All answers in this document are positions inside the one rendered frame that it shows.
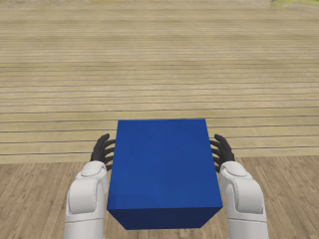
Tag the robot left forearm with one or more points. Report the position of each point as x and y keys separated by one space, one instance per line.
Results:
x=85 y=203

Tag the robot left hand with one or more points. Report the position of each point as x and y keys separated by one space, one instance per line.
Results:
x=100 y=151

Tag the robot right hand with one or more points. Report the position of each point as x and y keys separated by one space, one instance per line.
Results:
x=224 y=151

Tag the robot right forearm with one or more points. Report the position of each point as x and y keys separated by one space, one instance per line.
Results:
x=244 y=203

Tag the carton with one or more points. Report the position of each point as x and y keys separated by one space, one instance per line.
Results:
x=163 y=175

